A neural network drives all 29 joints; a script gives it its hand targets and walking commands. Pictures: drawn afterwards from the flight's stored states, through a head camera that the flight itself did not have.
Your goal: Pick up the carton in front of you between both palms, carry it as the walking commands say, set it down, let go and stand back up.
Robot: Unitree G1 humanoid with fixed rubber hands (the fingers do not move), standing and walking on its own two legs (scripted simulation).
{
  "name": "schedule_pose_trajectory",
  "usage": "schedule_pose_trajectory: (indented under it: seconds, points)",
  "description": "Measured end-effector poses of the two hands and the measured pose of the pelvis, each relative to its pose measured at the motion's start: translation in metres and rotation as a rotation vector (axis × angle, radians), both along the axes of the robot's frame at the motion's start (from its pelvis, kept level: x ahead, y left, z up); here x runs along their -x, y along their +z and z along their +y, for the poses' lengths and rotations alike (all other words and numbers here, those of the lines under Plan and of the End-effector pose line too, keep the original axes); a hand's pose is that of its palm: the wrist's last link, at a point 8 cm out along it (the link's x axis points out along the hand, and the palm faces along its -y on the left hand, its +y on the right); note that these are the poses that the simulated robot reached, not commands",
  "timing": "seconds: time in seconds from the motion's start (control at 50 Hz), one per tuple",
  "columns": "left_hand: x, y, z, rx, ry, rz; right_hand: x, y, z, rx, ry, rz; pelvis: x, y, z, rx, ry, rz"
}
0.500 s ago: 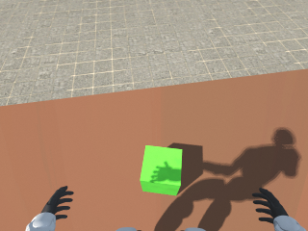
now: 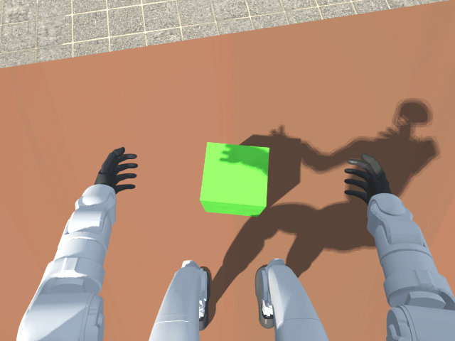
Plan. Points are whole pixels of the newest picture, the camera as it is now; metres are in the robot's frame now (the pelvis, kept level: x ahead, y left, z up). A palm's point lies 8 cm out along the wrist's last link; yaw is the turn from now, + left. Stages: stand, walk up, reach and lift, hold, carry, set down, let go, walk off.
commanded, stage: reach and lift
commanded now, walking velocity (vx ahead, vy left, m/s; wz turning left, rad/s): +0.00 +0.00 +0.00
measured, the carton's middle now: (234, 182) +0.49 -0.02 -0.57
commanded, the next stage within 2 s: none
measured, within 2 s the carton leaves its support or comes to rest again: neither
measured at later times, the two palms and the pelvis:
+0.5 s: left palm (154, 122) +0.53 +0.17 -0.15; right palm (325, 137) +0.48 -0.21 -0.15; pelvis -0.03 +0.00 -0.05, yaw +0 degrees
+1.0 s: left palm (172, 164) +0.51 +0.18 -0.39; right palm (300, 173) +0.47 -0.21 -0.38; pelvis -0.05 +0.00 -0.23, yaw -1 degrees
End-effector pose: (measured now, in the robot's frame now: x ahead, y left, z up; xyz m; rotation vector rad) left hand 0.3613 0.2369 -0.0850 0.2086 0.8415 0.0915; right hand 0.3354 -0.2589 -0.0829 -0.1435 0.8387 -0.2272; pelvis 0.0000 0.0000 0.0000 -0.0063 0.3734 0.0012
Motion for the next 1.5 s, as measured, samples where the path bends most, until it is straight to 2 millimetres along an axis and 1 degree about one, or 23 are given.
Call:
schedule_pose_trajectory:
  seconds: [0.14,0.26,0.34,0.4,0.46,0.5,0.6,0.64,0.7,0.78,0.88,0.94,0.98,1.06,1.14,1.24,1.36,1.42,1.5]
  points:
    - [-0.053,-0.018,-0.020,0.042,-0.013,-0.057,-0.046,-0.019,0.017,-0.036,-0.023,-0.073,0.032,-0.021,0.001,0.002,0.007,0.114]
    - [-0.100,-0.027,-0.039,0.083,-0.022,-0.102,-0.086,-0.031,0.031,-0.070,-0.043,-0.122,0.048,-0.037,0.003,0.004,0.012,0.205]
    - [-0.129,-0.036,-0.050,0.107,-0.033,-0.132,-0.112,-0.040,0.041,-0.091,-0.054,-0.159,0.050,-0.045,0.004,0.008,0.012,0.265]
    - [-0.148,-0.045,-0.057,0.119,-0.042,-0.156,-0.130,-0.049,0.047,-0.099,-0.059,-0.186,0.047,-0.049,0.004,0.010,0.012,0.312]
    - [-0.161,-0.056,-0.061,0.124,-0.046,-0.174,-0.143,-0.059,0.051,-0.098,-0.058,-0.205,0.040,-0.050,0.005,0.012,0.013,0.360]
    - [-0.166,-0.065,-0.062,0.125,-0.046,-0.181,-0.147,-0.068,0.053,-0.095,-0.057,-0.210,0.034,-0.050,0.005,0.013,0.014,0.392]
    - [-0.168,-0.093,-0.063,0.129,-0.036,-0.181,-0.148,-0.096,0.054,-0.093,-0.060,-0.205,0.019,-0.059,0.005,0.017,0.015,0.471]
    - [-0.166,-0.109,-0.064,0.129,-0.031,-0.173,-0.146,-0.111,0.053,-0.093,-0.063,-0.197,0.015,-0.067,0.005,0.020,0.015,0.501]
    - [-0.160,-0.139,-0.066,0.128,-0.022,-0.157,-0.142,-0.138,0.052,-0.094,-0.064,-0.181,0.012,-0.086,0.004,0.022,0.012,0.539]
    - [-0.151,-0.187,-0.066,0.121,-0.010,-0.143,-0.137,-0.184,0.051,-0.093,-0.065,-0.166,0.015,-0.121,0.003,0.021,0.007,0.569]
    - [-0.145,-0.248,-0.062,0.109,0.002,-0.152,-0.133,-0.244,0.050,-0.089,-0.057,-0.166,0.028,-0.172,0.002,0.019,0.006,0.559]
    - [-0.144,-0.278,-0.060,0.105,0.006,-0.163,-0.132,-0.276,0.049,-0.088,-0.054,-0.170,0.039,-0.204,0.001,0.019,0.005,0.529]
    - [-0.144,-0.295,-0.059,0.106,0.007,-0.171,-0.132,-0.293,0.050,-0.089,-0.055,-0.174,0.046,-0.223,0.000,0.019,0.004,0.502]
    - [-0.145,-0.321,-0.062,0.110,0.007,-0.173,-0.132,-0.321,0.051,-0.094,-0.059,-0.171,0.058,-0.256,0.000,0.020,0.003,0.442]
    - [-0.146,-0.345,-0.067,0.115,0.006,-0.153,-0.133,-0.346,0.054,-0.102,-0.061,-0.152,0.068,-0.280,0.000,0.022,0.001,0.388]
    - [-0.145,-0.377,-0.071,0.121,0.007,-0.120,-0.132,-0.378,0.057,-0.109,-0.053,-0.119,0.074,-0.301,0.000,0.022,-0.002,0.337]
    - [-0.145,-0.417,-0.070,0.121,0.006,-0.108,-0.134,-0.417,0.060,-0.107,-0.045,-0.101,0.073,-0.321,0.000,0.021,-0.004,0.297]
    - [-0.147,-0.429,-0.071,0.124,-0.002,-0.117,-0.135,-0.428,0.060,-0.102,-0.048,-0.102,0.070,-0.328,0.000,0.021,-0.001,0.267]
    - [-0.152,-0.430,-0.078,0.125,-0.030,-0.132,-0.137,-0.430,0.059,-0.103,-0.057,-0.116,0.065,-0.333,0.000,0.025,-0.002,0.262]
